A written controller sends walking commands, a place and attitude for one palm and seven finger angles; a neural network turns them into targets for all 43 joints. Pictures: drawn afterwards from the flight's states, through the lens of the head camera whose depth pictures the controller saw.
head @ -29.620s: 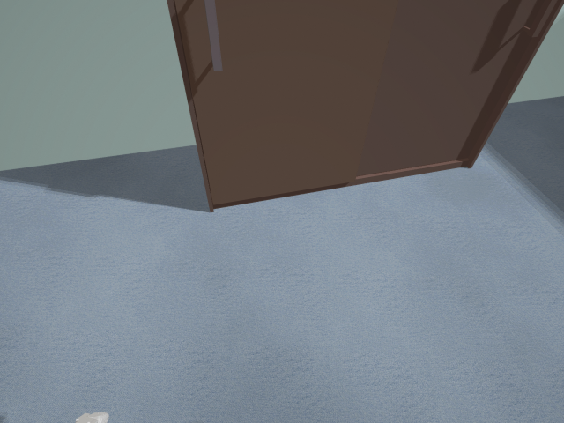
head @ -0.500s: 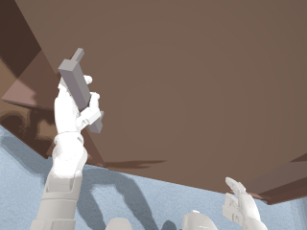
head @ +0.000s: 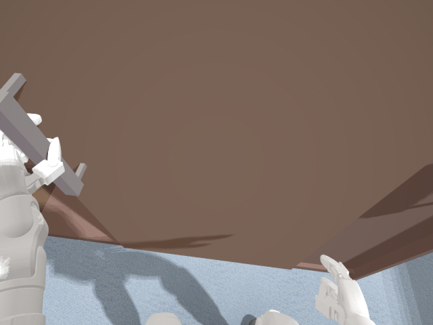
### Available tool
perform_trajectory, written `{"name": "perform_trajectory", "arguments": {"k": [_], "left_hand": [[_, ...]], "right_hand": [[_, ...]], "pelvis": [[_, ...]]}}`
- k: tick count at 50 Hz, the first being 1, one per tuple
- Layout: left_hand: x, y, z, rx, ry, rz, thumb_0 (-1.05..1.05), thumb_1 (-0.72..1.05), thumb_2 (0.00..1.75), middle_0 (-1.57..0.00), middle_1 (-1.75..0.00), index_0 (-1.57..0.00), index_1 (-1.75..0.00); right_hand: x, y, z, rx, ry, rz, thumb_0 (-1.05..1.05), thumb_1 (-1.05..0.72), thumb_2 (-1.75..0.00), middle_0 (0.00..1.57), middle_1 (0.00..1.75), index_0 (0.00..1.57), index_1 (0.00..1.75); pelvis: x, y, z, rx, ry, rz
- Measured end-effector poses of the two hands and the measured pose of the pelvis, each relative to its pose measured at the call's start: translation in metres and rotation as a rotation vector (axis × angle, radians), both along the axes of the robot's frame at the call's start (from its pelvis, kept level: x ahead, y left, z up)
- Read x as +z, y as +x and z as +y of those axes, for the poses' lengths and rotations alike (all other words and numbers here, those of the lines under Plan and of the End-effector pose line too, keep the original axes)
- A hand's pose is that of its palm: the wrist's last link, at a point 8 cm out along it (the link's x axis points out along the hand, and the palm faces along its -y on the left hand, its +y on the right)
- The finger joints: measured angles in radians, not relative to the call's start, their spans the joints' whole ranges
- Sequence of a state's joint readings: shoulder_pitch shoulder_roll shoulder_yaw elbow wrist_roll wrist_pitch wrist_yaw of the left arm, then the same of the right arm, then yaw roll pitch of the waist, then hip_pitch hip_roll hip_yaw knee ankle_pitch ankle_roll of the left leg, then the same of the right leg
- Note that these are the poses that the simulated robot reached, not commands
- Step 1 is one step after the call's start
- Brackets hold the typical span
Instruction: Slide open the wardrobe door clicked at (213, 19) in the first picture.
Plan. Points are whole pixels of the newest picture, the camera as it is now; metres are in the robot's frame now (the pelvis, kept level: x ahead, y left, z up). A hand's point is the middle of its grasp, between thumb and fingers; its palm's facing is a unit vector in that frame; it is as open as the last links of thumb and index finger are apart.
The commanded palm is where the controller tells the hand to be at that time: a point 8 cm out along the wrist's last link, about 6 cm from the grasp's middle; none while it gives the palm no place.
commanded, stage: stop walking and hold the door there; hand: left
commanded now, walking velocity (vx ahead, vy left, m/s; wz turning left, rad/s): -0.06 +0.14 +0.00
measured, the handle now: (50, 143) +0.34 +0.36 +0.09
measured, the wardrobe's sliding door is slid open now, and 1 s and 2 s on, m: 0.43 0.43 0.43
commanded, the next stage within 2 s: none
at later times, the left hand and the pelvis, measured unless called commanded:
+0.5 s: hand (50, 161) +0.30 +0.33 +0.10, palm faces +0.58 -0.76 -0.29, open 6.8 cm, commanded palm +0.26 +0.35 +0.08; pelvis -0.03 +0.00 +0.00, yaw -6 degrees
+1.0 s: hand (48, 161) +0.30 +0.33 +0.10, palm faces +0.52 -0.79 -0.33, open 6.6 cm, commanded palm +0.26 +0.35 +0.08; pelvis -0.04 +0.02 +0.00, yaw -5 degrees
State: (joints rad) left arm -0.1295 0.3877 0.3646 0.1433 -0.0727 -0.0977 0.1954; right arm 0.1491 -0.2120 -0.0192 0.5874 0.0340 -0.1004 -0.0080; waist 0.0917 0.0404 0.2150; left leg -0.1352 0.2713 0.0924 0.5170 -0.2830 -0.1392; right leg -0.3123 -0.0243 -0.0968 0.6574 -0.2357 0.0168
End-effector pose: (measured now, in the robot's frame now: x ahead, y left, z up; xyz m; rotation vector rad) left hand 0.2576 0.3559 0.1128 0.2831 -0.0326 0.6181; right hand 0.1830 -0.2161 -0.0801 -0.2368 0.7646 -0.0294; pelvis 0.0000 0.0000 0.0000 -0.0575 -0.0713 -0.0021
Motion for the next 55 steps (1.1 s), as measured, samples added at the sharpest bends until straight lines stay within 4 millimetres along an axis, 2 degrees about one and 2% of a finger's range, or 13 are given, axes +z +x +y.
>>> {"name": "perform_trajectory", "arguments": {"k": [2, 5, 10, 15, 23, 30, 36, 46, 55], "left_hand": [[0.001, -0.001, 0.003, 0.01, 0.073, 0.027, -0.14, 0.56, 0.74, -0.39, -1.33, -0.19, -1.4], [0.003, -0.002, 0.003, 0.027, 0.096, 0.06, -0.17, 0.54, 0.72, -0.41, -1.35, -0.24, -1.4], [0.003, -0.002, 0.004, 0.022, 0.066, 0.059, -0.15, 0.54, 0.72, -0.4, -1.34, -0.26, -1.39], [0.004, -0.002, 0.001, 0.035, 0.016, 0.067, -0.12, 0.57, 0.72, -0.35, -1.34, -0.25, -1.37], [0.005, -0.002, -0.001, 0.043, -0.017, 0.087, -0.11, 0.58, 0.71, -0.33, -1.32, -0.26, -1.37], [0.006, -0.002, 0.002, 0.019, -0.003, 0.103, -0.12, 0.57, 0.71, -0.35, -1.32, -0.29, -1.37], [0.007, -0.001, 0.003, 0.012, 0.001, 0.108, -0.12, 0.56, 0.73, -0.35, -1.32, -0.31, -1.38], [0.007, -0.001, 0.004, -0.003, 0.009, 0.111, -0.13, 0.55, 0.74, -0.36, -1.33, -0.33, -1.38], [0.002, 0.002, 0.011, -0.107, 0.022, 0.084, -0.15, 0.55, 0.77, -0.4, -1.37, -0.39, -1.39]], "right_hand": [[-0.009, 0.003, -0.012, -0.027, 0.013, -0.038, 0.01, -0.9, -0.9, 0.2, 0.3, 0.2, 0.3], [-0.017, -0.002, -0.03, -0.099, 0.007, -0.064, 0.01, -0.9, -0.9, 0.2, 0.3, 0.2, 0.3], [-0.011, -0.036, -0.048, -0.203, -0.058, -0.045, 0.01, -0.91, -0.9, 0.2, 0.29, 0.2, 0.3], [-0.003, -0.076, -0.051, -0.258, -0.06, -0.022, 0.01, -0.91, -0.9, 0.2, 0.29, 0.19, 0.3], [-0.013, -0.126, -0.057, -0.307, -0.054, 0.066, 0.01, -0.9, -0.9, 0.2, 0.3, 0.2, 0.3], [-0.018, -0.154, -0.061, -0.348, -0.072, 0.122, 0.01, -0.9, -0.9, 0.2, 0.3, 0.2, 0.3], [-0.021, -0.153, -0.056, -0.349, -0.062, 0.121, 0.01, -0.91, -0.9, 0.2, 0.29, 0.2, 0.3], [-0.021, -0.123, -0.04, -0.306, -0.028, 0.067, 0.01, -0.9, -0.9, 0.2, 0.3, 0.2, 0.3], [-0.02, -0.105, -0.026, -0.257, -0.078, 0.071, 0.01, -0.91, -0.9, 0.2, 0.3, 0.2, 0.3]], "pelvis": [[-0.012, 0.003, -0.009, -0.009, 0.024, 0.0], [-0.015, -0.003, -0.007, -0.026, 0.033, 0.004], [-0.011, -0.012, 0.003, -0.052, 0.067, -0.003], [-0.003, -0.014, 0.003, -0.077, 0.077, 0.0], [0.003, -0.026, 0.0, -0.103, 0.061, 0.025], [0.005, -0.033, 0.005, -0.113, 0.066, 0.04], [0.005, -0.035, 0.009, -0.116, 0.069, 0.045], [0.003, -0.036, 0.014, -0.111, 0.067, 0.051], [-0.004, -0.044, 0.042, -0.058, 0.08, 0.045]]}}
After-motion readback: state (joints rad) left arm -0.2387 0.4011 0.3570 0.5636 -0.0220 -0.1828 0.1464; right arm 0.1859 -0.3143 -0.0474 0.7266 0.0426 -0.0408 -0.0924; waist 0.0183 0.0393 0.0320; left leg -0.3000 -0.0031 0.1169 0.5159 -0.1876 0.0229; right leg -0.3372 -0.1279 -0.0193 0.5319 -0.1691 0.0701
